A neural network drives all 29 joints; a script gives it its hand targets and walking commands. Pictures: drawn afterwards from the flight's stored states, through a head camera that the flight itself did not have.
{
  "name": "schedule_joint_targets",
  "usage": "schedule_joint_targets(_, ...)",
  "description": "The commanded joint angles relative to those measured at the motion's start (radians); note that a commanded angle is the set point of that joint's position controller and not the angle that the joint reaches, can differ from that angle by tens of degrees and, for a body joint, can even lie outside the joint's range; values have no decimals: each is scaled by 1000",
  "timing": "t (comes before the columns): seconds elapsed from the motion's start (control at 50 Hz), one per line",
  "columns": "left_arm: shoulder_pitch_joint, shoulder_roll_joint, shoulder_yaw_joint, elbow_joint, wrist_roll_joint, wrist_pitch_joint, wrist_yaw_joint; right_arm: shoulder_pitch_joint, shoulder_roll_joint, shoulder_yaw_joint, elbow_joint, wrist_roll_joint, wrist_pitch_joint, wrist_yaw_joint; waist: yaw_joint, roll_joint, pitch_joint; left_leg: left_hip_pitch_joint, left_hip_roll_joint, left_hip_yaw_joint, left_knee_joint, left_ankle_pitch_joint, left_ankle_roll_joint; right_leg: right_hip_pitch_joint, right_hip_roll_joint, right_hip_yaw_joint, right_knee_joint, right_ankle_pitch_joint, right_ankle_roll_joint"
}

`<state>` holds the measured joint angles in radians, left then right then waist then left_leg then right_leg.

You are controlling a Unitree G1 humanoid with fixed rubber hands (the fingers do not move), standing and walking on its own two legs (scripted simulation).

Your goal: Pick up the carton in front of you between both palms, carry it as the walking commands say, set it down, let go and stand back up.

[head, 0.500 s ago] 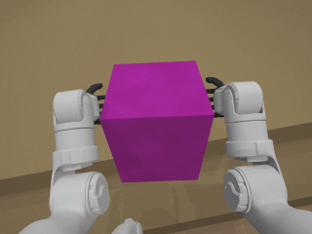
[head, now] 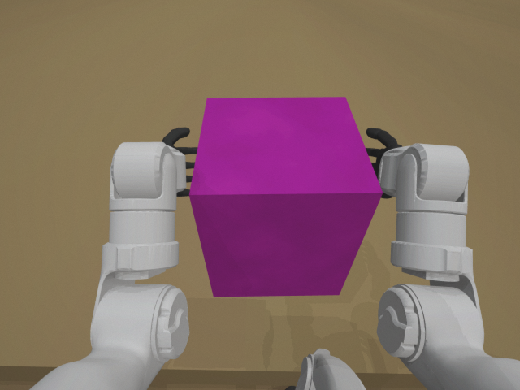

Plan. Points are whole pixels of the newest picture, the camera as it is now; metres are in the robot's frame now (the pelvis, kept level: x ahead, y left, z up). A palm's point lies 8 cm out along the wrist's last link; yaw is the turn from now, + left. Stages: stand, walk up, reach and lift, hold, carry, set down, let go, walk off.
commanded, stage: carry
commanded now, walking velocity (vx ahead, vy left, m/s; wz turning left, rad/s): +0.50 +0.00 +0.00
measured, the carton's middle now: (276, 201) +0.39 +0.02 +0.11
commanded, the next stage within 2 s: none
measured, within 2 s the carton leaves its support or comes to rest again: neither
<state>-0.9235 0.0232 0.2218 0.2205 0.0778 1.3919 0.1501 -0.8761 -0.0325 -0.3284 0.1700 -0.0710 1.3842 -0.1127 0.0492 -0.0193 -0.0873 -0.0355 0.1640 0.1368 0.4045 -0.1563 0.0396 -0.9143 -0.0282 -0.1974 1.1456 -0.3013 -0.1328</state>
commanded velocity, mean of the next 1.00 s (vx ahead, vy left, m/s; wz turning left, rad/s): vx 0.50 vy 0.00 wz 0.00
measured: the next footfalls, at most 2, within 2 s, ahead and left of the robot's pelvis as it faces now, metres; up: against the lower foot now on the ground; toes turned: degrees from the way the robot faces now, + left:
left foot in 0.54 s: +0.54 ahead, +0.15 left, +0.31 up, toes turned +7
right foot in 1.10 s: +0.83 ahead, -0.05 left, +0.31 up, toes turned -6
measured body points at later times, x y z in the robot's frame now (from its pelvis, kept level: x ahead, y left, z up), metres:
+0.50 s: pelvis +0.29 +0.03 +0.14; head +0.28 +0.00 +0.59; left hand +0.67 +0.18 +0.35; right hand +0.67 -0.13 +0.33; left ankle +0.48 +0.16 -0.41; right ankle +0.16 -0.09 -0.61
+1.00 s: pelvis +0.58 +0.06 +0.28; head +0.58 +0.07 +0.73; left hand +0.96 +0.21 +0.46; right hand +0.95 -0.09 +0.46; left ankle +0.50 +0.15 -0.46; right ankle +0.74 -0.07 -0.40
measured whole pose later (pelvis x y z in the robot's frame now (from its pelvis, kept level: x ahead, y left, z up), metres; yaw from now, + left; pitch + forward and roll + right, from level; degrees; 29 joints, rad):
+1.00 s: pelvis +0.58 +0.06 +0.28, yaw +0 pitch +5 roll +0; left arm -0.84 0.05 0.28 0.09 0.07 1.37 0.10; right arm -0.85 0.01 -0.24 0.11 -0.06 1.35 -0.14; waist -0.04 -0.03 -0.10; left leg -0.21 0.00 0.13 0.49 -0.37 0.04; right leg -0.77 -0.09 -0.06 0.81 -0.09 -0.06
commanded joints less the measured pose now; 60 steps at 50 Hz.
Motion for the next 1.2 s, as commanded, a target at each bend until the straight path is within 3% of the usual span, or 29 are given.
schedule_joint_targets(0.0,-763,-1152,-537,-99,-505,-46,-230,-676,1037,484,3,362,-19,247,72,-80,-603,-404,-202,-71,952,93,-40,985,-172,661,-669,492,-138)
schedule_joint_targets(0.02,-775,-1192,-546,-110,-543,-62,-245,-658,1014,460,28,333,-30,240,51,-200,-708,-526,-273,-265,1384,-30,-39,1053,-277,926,-665,745,-262)
schedule_joint_targets(0.04,-807,-1207,-553,-153,-546,-74,-255,-669,1027,465,14,316,-39,231,47,-133,-747,-603,-264,-344,1527,-30,-5,1062,-267,890,-614,566,-276)
schedule_joint_targets(0.08,-913,-1251,-576,-251,-590,-94,-274,-750,1034,474,-76,305,-50,213,25,-31,-549,-801,-198,-298,1513,-30,52,957,-226,771,-635,132,-171)
schedule_joint_targets(0.12,-928,-1269,-594,-301,-619,-99,-281,-786,1025,508,-147,315,-57,194,3,-33,-462,-861,-155,-266,1462,-29,76,909,-214,655,-680,-53,-122)
schedule_joint_targets(0.2,-830,-1207,-584,-290,-584,-79,-270,-717,1000,574,-193,335,-55,169,13,38,-428,-984,-105,-148,1282,-121,68,979,-239,525,-723,135,-143)
schedule_joint_targets(0.22,-801,-1178,-573,-285,-569,-72,-265,-707,999,588,-187,339,-49,167,33,-45,-435,-1044,-117,-117,1405,-156,74,1011,-263,518,-743,218,-167)
schedule_joint_targets(0.26,-721,-1115,-542,-244,-521,-53,-258,-689,994,611,-156,352,-31,168,92,-75,-408,-1382,-107,-140,1731,-330,95,1210,-338,591,-776,236,-213)
schedule_joint_targets(0.3,-697,-1059,-521,-204,-490,-38,-260,-690,991,620,-108,357,-16,168,98,-29,-340,-1612,-79,-172,1831,-414,97,1312,-343,564,-795,97,-169)
schedule_joint_targets(0.36,-748,-1008,-485,-176,-478,-19,-274,-735,972,608,-63,371,-6,164,29,-39,-201,-1452,-41,-45,1539,-271,60,1011,-216,390,-910,-127,-73)
schedule_joint_targets(0.4,-743,-994,-455,-135,-470,-10,-275,-771,1003,601,-44,387,4,155,-6,-156,-175,-1138,-27,11,1251,-266,58,807,-182,285,-1111,22,-99)
schedule_joint_targets(0.44,-716,-980,-417,-96,-447,-3,-276,-787,1048,611,-9,421,6,153,-30,-208,-218,-844,-70,105,985,-167,93,761,-139,77,-1090,554,-73)
schedule_joint_targets(0.5,-668,-978,-362,-18,-397,-6,-278,-750,1114,592,56,459,-7,159,-136,-324,-404,-540,-240,210,701,-172,121,975,-192,21,-748,1596,-23)
schedule_joint_targets(0.52,-659,-979,-350,-6,-376,-14,-278,-769,1142,590,38,471,-19,166,-184,-351,-482,-429,-276,164,549,-204,110,1045,-199,0,-515,1719,10)
schedule_joint_targets(0.54,-673,-973,-343,-7,-359,-25,-275,-789,1180,590,21,484,-33,180,-222,-273,-554,-222,-238,-71,381,-235,112,914,-149,63,-220,1395,54)
schedule_joint_targets(0.56,-635,-1020,-335,-6,-343,-42,-277,-837,1176,611,-6,501,-52,190,-182,155,-647,70,74,-767,110,-166,265,503,26,132,171,554,127)
schedule_joint_targets(0.58,-652,-1001,-343,-27,-320,-51,-270,-828,1223,619,-5,539,-65,205,-165,295,-704,80,125,-985,-9,-10,356,391,132,326,599,108,122)
schedule_joint_targets(0.6,-676,-1025,-342,-46,-311,-61,-261,-886,1248,630,-77,567,-80,219,-135,186,-685,109,106,-846,109,20,327,268,108,410,740,87,81)
schedule_joint_targets(0.62,-681,-1031,-352,-87,-311,-65,-255,-923,1272,663,-143,583,-90,223,-130,108,-608,63,90,-751,157,44,278,191,71,378,733,63,55)
schedule_joint_targets(0.66,-735,-1038,-393,-177,-334,-72,-238,-957,1293,677,-218,596,-101,226,-100,119,-486,10,71,-601,147,-53,211,71,8,343,652,11,21)
schedule_joint_targets(0.7,-728,-1032,-438,-251,-348,-76,-223,-904,1289,695,-251,591,-102,223,-119,63,-464,43,93,-557,108,-141,192,20,-2,306,575,-46,19)
schedule_joint_targets(0.74,-673,-1035,-479,-265,-359,-77,-217,-828,1257,694,-250,564,-96,215,-114,9,-468,45,101,-480,102,34,207,30,-31,248,390,-124,37)
schedule_joint_targets(0.84,-637,-1025,-556,-265,-381,-63,-219,-695,1131,690,-211,482,-69,212,-124,130,-442,109,74,-300,27,164,210,-43,-72,178,65,120,72)
schedule_joint_targets(0.96,-640,-1012,-556,-148,-421,-31,-232,-636,1017,632,-90,416,-35,217,-130,168,-326,92,17,-149,-27,312,149,155,-19,68,-417,249,79)
schedule_joint_targets(1.06,-628,-1026,-476,-2,-430,-31,-244,-637,1004,562,10,401,-32,213,-59,169,-354,40,-10,-22,256,636,21,628,67,-20,-736,302,67)
schedule_joint_targets(1.08,-612,-1033,-449,21,-425,-37,-248,-656,1000,550,22,403,-33,214,-26,114,-419,-103,-21,-7,421,435,-7,847,-24,83,-712,269,58)
schedule_joint_targets(1.1,-625,-1003,-422,33,-409,-43,-247,-677,1036,549,38,411,-30,217,-35,-95,-521,-358,-96,-15,670,108,-44,1096,-305,505,-658,385,-44)
schedule_joint_targets(1.12,-621,-1008,-415,40,-401,-53,-244,-711,1044,547,37,413,-33,218,-14,-289,-494,-654,-223,-69,840,-321,-59,1199,-353,762,-768,351,-135)
schedule_joint_targets(1.18,-667,-1104,-418,-53,-431,-74,-258,-725,1146,565,20,431,-57,215,-31,-52,-424,-741,-106,-164,865,-242,-14,1046,-303,558,-795,220,-72)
